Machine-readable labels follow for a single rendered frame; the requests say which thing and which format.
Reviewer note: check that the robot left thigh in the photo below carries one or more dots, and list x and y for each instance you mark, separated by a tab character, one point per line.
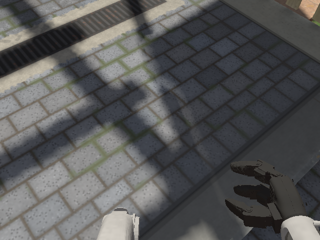
119	225

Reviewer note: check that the robot right hand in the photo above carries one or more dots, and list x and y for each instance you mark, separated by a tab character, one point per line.
281	200

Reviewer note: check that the left robot shin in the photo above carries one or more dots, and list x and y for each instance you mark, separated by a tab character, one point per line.
117	209

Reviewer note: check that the robot right forearm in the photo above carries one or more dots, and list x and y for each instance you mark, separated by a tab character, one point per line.
299	228

